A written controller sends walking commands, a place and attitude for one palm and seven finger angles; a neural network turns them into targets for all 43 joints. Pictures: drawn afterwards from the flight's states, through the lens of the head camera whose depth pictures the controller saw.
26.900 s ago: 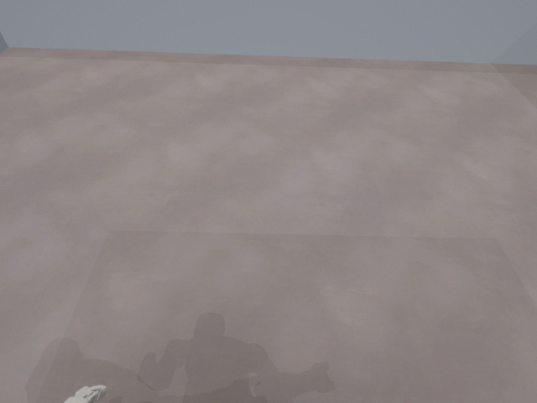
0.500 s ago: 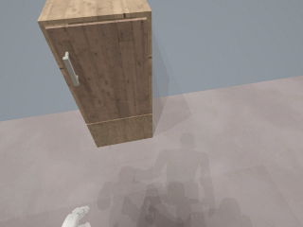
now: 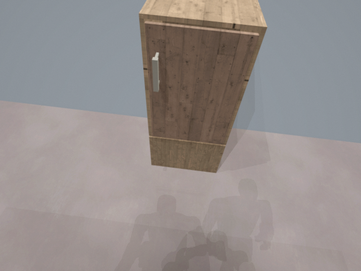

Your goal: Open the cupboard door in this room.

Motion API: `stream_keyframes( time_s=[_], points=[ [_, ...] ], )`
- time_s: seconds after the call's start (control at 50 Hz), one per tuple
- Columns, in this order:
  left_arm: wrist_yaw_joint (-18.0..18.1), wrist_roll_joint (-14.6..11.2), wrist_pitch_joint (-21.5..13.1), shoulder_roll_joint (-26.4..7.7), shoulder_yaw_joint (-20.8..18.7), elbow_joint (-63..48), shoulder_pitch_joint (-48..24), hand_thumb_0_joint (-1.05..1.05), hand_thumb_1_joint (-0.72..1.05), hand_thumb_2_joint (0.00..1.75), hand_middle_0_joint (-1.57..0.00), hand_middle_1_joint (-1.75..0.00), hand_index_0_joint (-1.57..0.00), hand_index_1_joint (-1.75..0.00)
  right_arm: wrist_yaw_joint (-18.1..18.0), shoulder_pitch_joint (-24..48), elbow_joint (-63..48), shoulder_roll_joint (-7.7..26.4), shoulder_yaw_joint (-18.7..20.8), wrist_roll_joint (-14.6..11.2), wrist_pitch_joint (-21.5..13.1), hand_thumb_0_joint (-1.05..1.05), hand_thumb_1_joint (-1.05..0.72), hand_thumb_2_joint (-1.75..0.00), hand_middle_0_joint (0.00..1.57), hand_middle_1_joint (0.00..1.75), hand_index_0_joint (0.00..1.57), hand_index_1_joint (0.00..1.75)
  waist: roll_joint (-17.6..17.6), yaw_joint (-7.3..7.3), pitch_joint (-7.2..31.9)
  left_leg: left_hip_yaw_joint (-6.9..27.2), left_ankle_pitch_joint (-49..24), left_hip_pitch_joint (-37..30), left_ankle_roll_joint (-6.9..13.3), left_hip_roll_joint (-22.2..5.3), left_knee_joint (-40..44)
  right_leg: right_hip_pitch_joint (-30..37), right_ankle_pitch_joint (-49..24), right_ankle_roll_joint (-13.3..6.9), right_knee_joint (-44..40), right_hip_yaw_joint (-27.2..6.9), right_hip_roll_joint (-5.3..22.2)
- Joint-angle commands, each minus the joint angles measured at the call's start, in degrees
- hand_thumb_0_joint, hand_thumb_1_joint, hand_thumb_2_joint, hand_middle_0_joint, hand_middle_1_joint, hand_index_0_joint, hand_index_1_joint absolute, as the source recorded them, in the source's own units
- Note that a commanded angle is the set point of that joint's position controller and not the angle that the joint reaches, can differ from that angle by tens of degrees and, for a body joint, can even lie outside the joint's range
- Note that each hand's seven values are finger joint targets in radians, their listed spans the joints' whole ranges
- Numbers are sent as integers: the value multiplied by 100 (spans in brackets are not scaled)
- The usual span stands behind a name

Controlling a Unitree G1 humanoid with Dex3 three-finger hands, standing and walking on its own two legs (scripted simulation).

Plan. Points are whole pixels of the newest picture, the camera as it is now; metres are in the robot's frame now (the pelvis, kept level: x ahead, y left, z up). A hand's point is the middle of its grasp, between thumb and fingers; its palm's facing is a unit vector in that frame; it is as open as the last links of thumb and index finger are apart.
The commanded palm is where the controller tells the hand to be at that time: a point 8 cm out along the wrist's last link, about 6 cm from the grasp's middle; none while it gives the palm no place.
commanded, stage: take the last steps up to it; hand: left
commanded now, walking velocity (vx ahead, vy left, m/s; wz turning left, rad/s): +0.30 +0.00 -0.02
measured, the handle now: (156, 72) +0.78 +0.20 -0.02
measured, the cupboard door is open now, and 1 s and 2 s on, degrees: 0 0 0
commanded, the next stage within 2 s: come to a stop and stand still in 0.54 s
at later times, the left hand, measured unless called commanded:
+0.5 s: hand (133, 220) +0.27 +0.17 -0.18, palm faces -0.07 -0.98 -0.20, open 7.4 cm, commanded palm none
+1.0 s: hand (127, 220) +0.27 +0.19 -0.18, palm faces +0.05 -0.98 -0.20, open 7.3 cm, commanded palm none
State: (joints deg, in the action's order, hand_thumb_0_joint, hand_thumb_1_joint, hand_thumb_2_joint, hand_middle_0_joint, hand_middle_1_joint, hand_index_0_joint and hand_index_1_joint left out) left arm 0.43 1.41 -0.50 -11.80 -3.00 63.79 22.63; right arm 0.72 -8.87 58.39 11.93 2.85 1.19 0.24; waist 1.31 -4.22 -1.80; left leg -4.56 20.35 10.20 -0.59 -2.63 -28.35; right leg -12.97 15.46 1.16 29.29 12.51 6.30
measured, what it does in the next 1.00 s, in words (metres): walks ahead: right foot, then left foot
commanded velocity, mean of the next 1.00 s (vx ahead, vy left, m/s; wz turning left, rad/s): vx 0.05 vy -0.02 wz -0.01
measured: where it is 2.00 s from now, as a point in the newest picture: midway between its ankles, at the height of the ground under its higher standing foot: outside the picture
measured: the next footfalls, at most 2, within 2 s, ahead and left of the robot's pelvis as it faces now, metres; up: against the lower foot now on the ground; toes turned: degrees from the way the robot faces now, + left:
right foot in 0.50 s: +0.28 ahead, -0.12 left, +0.00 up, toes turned -10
left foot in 0.86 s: +0.33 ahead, +0.11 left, +0.00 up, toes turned +3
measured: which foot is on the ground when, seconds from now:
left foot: down 0.00-0.50, up 0.52-0.84, down 0.86-1.00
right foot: down 0.00-0.00, up 0.02-0.48, down 0.50-0.88, up 0.90-1.00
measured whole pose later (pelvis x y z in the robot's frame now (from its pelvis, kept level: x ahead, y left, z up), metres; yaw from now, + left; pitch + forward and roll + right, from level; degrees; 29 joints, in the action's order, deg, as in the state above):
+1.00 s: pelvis +0.24 +0.00 +0.00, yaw -2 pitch -1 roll -1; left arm 2.2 0.6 2.1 -11.1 -2.9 60.6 11.8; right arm -1.8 -6.6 58.3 7.8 1.9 1.4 0.3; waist 2.1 -2.2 -5.9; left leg -4.4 11.6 17.5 1.3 -2.3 -30.6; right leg -19.5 30.0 0.6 51.3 2.8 1.1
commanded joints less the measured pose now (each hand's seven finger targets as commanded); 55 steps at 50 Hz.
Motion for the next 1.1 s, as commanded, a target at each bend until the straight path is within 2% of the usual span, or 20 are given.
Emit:
stream_keyframes(
  time_s=[0.0,0.06,0.14,0.34,0.38,0.42,0.44,0.46,0.48,0.5,0.54,0.58,0.66,0.76,0.82,0.86,0.88,0.92,1.02,1.08],
  points=[
    [-60,-12,-85,-271,30,-738,-942,0,90,90,-20,-30,-20,-30,-153,-1502,124,1200,251,17,-105,0,-90,-90,20,30,20,30,-1762,964,-438,2508,1398,-1212,975,-2092,2142,-2617,1582,1,2087,-594,-55],
    [-131,26,-60,-296,-16,-479,-915,0,90,90,-20,-30,-20,-30,-198,-1039,126,603,71,1,-202,0,-90,-90,20,30,20,30,-1268,641,-1028,1638,310,-578,869,-1553,2105,-2578,614,-30,2918,-970,158],
    [-157,13,-35,-182,-16,-337,-597,0,90,90,-20,-30,-20,-30,-215,-1228,169,452,58,-50,-370,0,-90,-90,20,30,20,30,-649,442,-769,853,-1437,-790,820,-1199,1989,-2556,-144,89,3330,-924,71],
    [-187,-58,-55,-19,22,-938,-1866,0,90,90,-20,-30,-20,-30,-318,-1980,574,330,47,24,-473,0,-90,-90,20,30,20,30,-766,630,-891,513,-3765,-1384,946,-1335,1520,-2657,-295,-77,1666,-730,17],
    [-173,-75,-85,-48,14,-951,-1818,0,90,90,-20,-30,-20,-30,-317,-1937,633,387,59,30,-446,0,-90,-90,20,30,20,30,-800,570,-767,404,-4424,-1219,872,-1336,1247,-1915,-107,-240,1097,-594,-151],
    [-147,-66,-145,-154,-21,-743,-1038,0,90,90,-20,-30,-20,-30,-320,-1798,635,526,86,-5,-434,0,-90,-90,20,30,20,30,-691,200,-290,224,-5334,-1083,740,-1245,394,-703,-311,-376,618,-453,-442],
    [-128,-44,-205,-278,-66,-503,-296,0,90,90,-20,-30,-20,-30,-305,-1716,625,572,105,-40,-427,0,-90,-90,20,30,20,30,-507,-134,159,100,-5158,-883,564,-1035,-443,293,-797,-412,137,-412,-540],
    [-78,11,-296,-656,-160,-284,422,0,90,90,-20,-30,-20,-30,-244,-1797,600,446,97,-98,-427,0,-90,-90,20,30,20,30,76,-395,729,-69,-3895,122,345,-687,-1756,1772,-1510,-648,9,-1054,53],
    [10,2,-342,-1250,-317,-157,982,0,90,90,-20,-30,-20,-30,-198,-2126,453,95,40,-164,-432,0,-90,-90,20,30,20,30,1473,-430,1548,-231,196,1501,86,330,-3734,3003,-3131,-1366,-388,-3453,1762],
    [45,-132,-307,-1340,-302,-169,779,0,90,90,-20,-30,-20,-30,-237,-1901,386,160,48,-191,-371,0,-90,-90,20,30,20,30,1040,-296,1401,436,1370,1656,173,267,-4746,2461,-3445,-1725,-749,-3664,2107],
    [62,-124,-286,-900,-199,-451,-325,0,90,90,-20,-30,-20,-30,-173,-1426,367,-38,56,-138,-279,0,-90,-90,20,30,20,30,310,-22,204,594,657,1911,209,-197,-4921,790,-1331,-1470,-1264,-3084,1710],
    [92,-107,-280,-555,-104,-625,-1015,0,90,90,-20,-30,-20,-30,-142,-1490,381,-175,62,-40,-161,0,-90,-90,20,30,20,30,87,400,-175,621,139,1605,157,-438,-4468,-279,-715,-1172,-1526,-2202,1366],
    [103,-34,-296,-307,21,-608,-1205,0,90,90,-20,-30,-20,-30,-160,-1682,454,-358,-48,-37,-22,0,-90,-90,20,30,20,30,475,666,-20,299,16,878,-116,-350,-2790,-807,-2209,-963,-1477,-1210,922],
    [150,-27,-152,-585,-52,-532,-1000,0,90,90,-20,-30,-20,-30,-182,-1090,279,-229,-62,-96,-7,0,-90,-90,20,30,20,30,472,432,232,164,-368,661,-210,-94,-1135,-80,-3170,-1032,-841,-1272,856],
    [183,-65,-8,-588,-85,-536,-971,0,90,90,-20,-30,-20,-30,-202,-1084,235,62,43,-72,-22,0,-90,-90,20,30,20,30,358,534,213,235,-1987,-96,-172,-172,80,-268,-2444,-668,-102,-1160,623],
    [199,-102,100,-243,-22,-606,-621,0,90,90,-20,-30,-20,-30,-244,-847,44,623,129,-26,-53,0,-90,-90,20,30,20,30,-1140,394,202,1379,-4514,-244,511,-1501,547,-665,-96,-116,687,-714,-189],
    [207,-104,142,-218,8,-605,-576,0,90,90,-20,-30,-20,-30,-250,-726,-20,723,146,-20,-26,0,-90,-90,20,30,20,30,-1417,393,33,1569,-4684,193,913,-1889,951,-504,1521,-57,1578,-718,-382],
    [207,-101,246,-318,-43,-575,-708,0,90,90,-20,-30,-20,-30,-354,-423,-99,664,121,3,-21,0,-90,-90,20,30,20,30,-1512,417,37,1621,-4553,441,1201,-1867,1089,-688,1876,-27,2758,-1288,-369],
    [134,-69,248,-301,-99,-635,-636,0,90,90,-20,-30,-20,-30,-345,-140,-280,741,224,19,24,0,-90,-90,20,30,20,30,-763,441,656,1125,-4175,-550,1141,-1562,655,-1287,1415,96,3111,-1306,-444],
    [99,-51,230,-265,-70,-758,-800,0,90,90,-20,-30,-20,-30,-316,-270,-251,778,286,11,25,0,-90,-90,20,30,20,30,-914,575,823,1154,-3810,-785,1129,-1542,659,-1223,1503,135,2438,-1173,-383]
  ],
)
